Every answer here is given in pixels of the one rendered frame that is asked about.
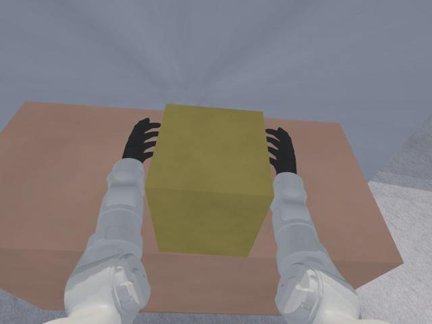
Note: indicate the right robot upper arm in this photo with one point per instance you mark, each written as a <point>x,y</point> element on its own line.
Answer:
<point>307,294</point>

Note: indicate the left robot hand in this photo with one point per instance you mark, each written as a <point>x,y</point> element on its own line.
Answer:
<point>135,145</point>

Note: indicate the pedestal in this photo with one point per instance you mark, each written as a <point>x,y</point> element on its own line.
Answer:
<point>54,163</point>

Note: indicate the carton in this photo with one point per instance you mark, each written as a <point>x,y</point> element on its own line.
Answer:
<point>209,186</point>

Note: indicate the robot right forearm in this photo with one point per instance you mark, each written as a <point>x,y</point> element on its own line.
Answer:
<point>294,230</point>

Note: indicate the right robot hand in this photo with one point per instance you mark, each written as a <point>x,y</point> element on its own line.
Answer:
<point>286,161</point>

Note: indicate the robot left forearm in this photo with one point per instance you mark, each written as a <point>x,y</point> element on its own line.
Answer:
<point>120,217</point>

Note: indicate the left robot upper arm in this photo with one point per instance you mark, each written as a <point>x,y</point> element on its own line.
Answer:
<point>108,291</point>

